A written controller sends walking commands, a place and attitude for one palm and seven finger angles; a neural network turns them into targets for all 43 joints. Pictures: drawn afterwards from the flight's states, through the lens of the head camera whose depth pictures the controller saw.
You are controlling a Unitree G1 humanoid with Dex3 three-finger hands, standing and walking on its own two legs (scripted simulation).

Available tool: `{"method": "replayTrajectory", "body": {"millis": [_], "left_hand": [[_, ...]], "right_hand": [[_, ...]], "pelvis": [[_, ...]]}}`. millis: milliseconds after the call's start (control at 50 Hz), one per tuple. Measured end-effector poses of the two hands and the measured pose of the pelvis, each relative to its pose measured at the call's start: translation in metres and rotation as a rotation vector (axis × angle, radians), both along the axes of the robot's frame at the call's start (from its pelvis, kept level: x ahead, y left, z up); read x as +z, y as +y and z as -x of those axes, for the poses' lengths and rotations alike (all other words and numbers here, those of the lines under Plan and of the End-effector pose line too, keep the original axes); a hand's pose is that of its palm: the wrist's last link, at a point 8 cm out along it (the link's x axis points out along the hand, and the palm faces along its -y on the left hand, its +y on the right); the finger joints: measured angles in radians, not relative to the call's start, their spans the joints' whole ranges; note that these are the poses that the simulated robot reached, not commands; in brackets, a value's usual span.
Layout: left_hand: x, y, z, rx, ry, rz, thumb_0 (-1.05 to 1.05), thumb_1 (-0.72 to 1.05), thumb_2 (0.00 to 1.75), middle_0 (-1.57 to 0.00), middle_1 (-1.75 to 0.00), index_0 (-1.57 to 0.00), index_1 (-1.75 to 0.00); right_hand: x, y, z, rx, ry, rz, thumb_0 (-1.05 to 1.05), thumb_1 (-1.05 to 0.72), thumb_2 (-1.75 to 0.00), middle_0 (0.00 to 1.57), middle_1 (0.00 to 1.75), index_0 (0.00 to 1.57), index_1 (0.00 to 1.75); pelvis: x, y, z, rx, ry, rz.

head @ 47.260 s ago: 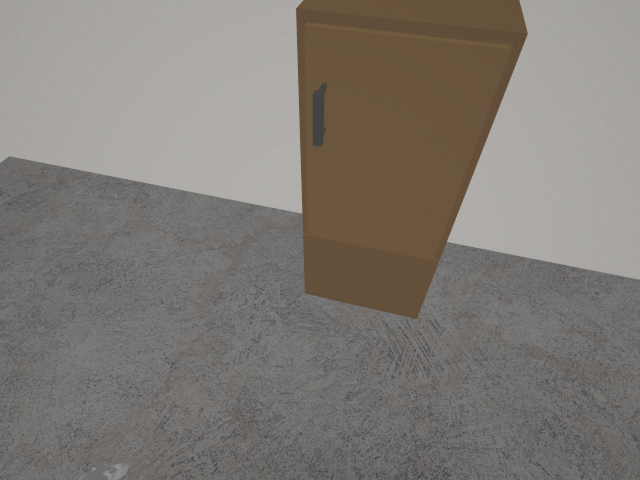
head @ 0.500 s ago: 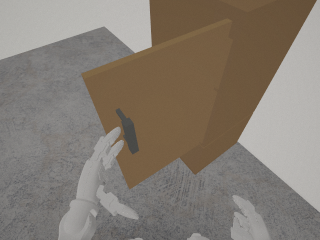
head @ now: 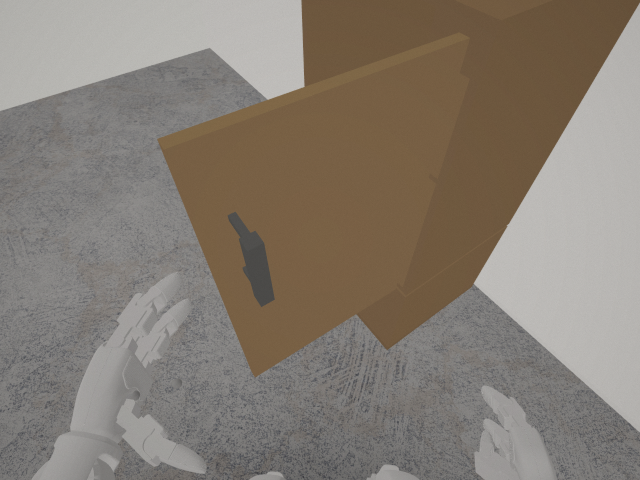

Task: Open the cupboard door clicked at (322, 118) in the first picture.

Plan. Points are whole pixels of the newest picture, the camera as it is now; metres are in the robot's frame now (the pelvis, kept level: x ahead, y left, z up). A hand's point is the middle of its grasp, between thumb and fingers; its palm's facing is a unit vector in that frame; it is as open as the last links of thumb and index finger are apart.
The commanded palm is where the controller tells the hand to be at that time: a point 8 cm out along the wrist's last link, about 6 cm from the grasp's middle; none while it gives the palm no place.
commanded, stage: draw the hand back to the body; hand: left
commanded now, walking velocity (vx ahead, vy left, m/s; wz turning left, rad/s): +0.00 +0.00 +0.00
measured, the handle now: (250, 260) +0.36 +0.11 +0.09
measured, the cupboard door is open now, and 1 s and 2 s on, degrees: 88 88 88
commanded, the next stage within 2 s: step back with the hand held close in 1.64 s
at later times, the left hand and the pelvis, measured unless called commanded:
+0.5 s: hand (131, 370) +0.21 +0.19 +0.12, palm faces -0.07 -0.99 -0.08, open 16.3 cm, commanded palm +0.18 +0.25 +0.14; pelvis +0.00 +0.01 +0.02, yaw +0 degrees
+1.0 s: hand (33, 327) +0.22 +0.25 +0.18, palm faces +0.34 -0.86 -0.38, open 12.2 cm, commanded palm +0.17 +0.30 +0.20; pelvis +0.02 +0.02 +0.06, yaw -1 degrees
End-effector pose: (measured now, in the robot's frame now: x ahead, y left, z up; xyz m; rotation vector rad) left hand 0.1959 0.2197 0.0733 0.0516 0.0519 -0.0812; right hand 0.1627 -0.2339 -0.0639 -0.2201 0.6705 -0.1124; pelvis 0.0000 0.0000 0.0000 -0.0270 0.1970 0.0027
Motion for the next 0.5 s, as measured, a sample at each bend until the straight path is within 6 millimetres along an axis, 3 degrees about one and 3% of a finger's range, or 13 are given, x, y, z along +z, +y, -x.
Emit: {"method": "replayTrajectory", "body": {"millis": [140, 500], "left_hand": [[0.001, -0.004, -0.004, -0.036, -0.017, 0.012, -0.02, -0.50, 0.30, -0.15, -0.30, -0.15, -0.30], [0.049, 0.026, 0.005, 0.014, -0.028, -0.033, -0.02, -0.49, 0.30, -0.15, -0.30, -0.15, -0.30]], "right_hand": [[0.000, 0.004, 0.003, 0.003, -0.015, 0.009, 0.01, -0.90, -0.90, 0.21, 0.29, 0.21, 0.30], [0.024, 0.026, -0.002, 0.010, -0.079, -0.036, 0.01, -0.90, -0.90, 0.21, 0.30, 0.21, 0.30]], "pelvis": [[-0.002, 0.004, 0.004, 0.001, -0.002, 0.005], [0.020, 0.015, -0.004, -0.001, -0.076, 0.011]]}}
